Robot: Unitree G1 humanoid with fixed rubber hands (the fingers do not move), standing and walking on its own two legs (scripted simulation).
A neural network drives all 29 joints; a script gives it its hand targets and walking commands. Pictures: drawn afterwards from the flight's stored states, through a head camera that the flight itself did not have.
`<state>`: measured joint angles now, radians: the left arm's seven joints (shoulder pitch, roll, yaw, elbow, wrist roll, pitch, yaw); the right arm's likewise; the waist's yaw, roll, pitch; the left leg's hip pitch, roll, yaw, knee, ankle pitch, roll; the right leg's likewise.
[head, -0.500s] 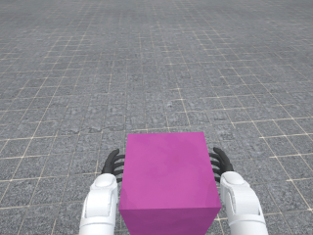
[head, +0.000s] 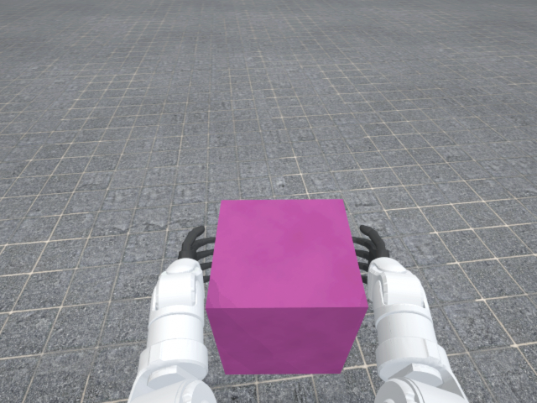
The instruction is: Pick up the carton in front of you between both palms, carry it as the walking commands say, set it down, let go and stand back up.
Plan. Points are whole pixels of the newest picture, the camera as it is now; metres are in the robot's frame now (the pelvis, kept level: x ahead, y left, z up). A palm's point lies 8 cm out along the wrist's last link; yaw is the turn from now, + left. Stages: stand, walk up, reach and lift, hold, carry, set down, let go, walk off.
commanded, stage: set down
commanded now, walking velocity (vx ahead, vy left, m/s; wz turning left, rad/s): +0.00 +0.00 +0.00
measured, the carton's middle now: (282, 289) +0.34 +0.01 -0.02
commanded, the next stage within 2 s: none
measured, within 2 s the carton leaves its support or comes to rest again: neither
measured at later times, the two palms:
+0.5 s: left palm (209, 307) +0.39 +0.16 -0.17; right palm (345, 306) +0.40 -0.13 -0.17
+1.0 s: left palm (214, 319) +0.44 +0.18 -0.31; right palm (329, 317) +0.45 -0.12 -0.31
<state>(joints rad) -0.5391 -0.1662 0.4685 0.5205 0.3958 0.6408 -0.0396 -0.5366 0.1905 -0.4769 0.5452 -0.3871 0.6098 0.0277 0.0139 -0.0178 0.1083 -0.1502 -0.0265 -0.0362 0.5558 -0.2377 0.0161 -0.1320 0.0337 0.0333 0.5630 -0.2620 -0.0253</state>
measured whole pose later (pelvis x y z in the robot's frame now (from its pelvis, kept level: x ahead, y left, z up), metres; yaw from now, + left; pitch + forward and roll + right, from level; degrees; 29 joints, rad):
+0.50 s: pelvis +0.00 +0.00 -0.09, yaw -1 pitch +29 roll +0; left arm -0.65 -0.09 0.40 0.53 0.24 0.18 0.00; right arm -0.64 0.13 -0.39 0.53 -0.22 0.17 -0.04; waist 0.02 -0.02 0.02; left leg -1.23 -0.03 -0.03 1.08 -0.35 0.00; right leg -1.22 0.05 0.03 1.09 -0.37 0.00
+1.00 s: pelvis -0.02 +0.01 -0.22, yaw -1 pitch +44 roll -1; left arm -0.91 -0.01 0.45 0.65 0.21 0.25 0.02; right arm -0.91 0.06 -0.45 0.65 -0.20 0.24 -0.07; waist 0.03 -0.03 -0.16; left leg -1.87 -0.04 -0.02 1.57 -0.48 0.00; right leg -1.84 0.06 0.02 1.58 -0.51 0.01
